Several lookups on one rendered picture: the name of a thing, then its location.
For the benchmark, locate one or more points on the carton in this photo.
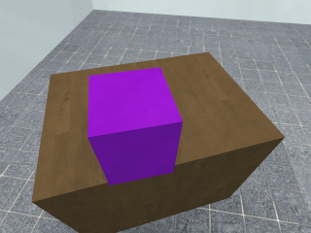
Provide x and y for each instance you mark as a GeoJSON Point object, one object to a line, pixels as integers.
{"type": "Point", "coordinates": [133, 124]}

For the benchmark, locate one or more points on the pedestal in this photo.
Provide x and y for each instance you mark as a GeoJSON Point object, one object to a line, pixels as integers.
{"type": "Point", "coordinates": [224, 138]}

